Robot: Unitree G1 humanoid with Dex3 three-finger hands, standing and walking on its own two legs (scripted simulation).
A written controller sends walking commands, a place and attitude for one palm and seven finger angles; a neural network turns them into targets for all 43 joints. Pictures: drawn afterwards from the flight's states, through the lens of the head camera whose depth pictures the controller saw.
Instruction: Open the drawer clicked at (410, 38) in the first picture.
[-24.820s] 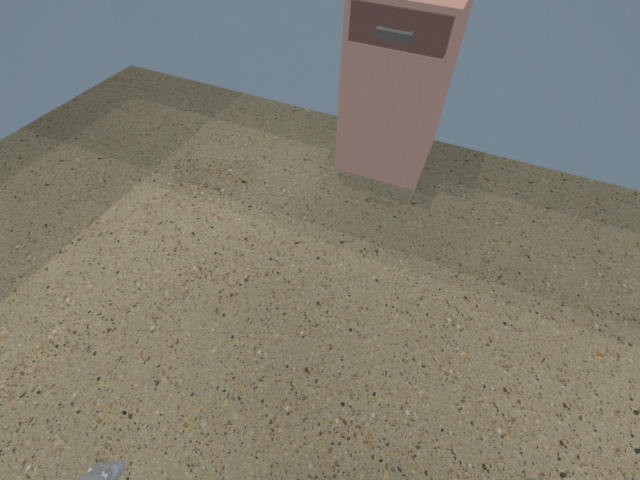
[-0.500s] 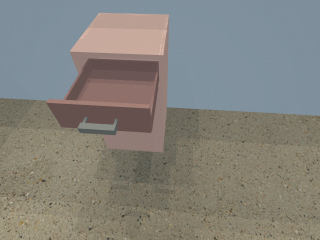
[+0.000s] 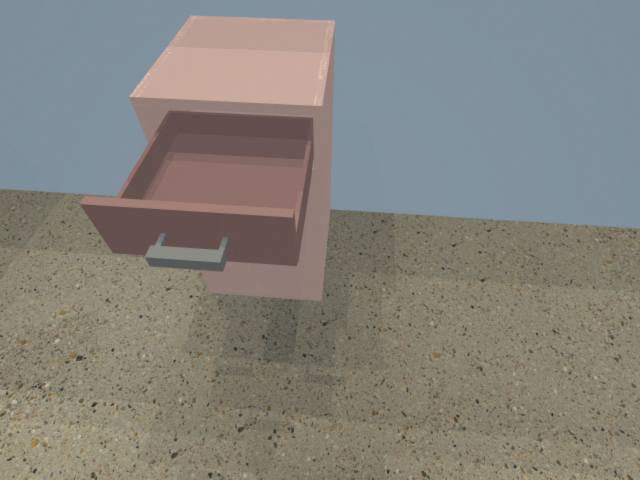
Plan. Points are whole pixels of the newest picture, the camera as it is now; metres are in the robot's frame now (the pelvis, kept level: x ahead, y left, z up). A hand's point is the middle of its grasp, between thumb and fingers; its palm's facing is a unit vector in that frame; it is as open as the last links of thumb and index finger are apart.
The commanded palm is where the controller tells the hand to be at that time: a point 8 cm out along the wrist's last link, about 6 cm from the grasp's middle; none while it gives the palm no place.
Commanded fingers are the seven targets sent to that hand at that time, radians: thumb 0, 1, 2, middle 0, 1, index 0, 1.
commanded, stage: look to check the result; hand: left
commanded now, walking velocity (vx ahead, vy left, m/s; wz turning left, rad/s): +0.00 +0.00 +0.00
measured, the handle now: (190, 249) +0.49 +0.27 -0.07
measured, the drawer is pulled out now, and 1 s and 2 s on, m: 0.30 0.30 0.30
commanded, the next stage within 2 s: stand and wait in 0.40 s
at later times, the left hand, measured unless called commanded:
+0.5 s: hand out of the picture +0.01 +0.16 -0.17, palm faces +0.03 -0.98 -0.21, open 7.4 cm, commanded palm none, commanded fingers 0.00 0.90 0.90 -0.20 -0.30 -0.20 -0.30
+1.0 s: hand out of the picture +0.02 +0.15 -0.17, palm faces +0.03 -0.98 -0.22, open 7.3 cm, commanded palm none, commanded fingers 0.00 0.90 0.90 -0.20 -0.30 -0.20 -0.30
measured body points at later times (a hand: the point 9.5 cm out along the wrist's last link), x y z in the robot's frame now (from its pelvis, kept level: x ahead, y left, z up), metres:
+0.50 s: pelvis +0.01 -0.01 +0.00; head +0.04 -0.02 +0.45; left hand +0.01 +0.21 -0.16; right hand -0.01 -0.22 -0.17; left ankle -0.03 +0.10 -0.74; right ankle +0.03 -0.09 -0.74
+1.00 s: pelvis +0.02 -0.02 +0.00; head +0.04 -0.03 +0.45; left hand +0.02 +0.20 -0.15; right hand -0.01 -0.23 -0.17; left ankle -0.03 +0.10 -0.74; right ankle +0.03 -0.09 -0.74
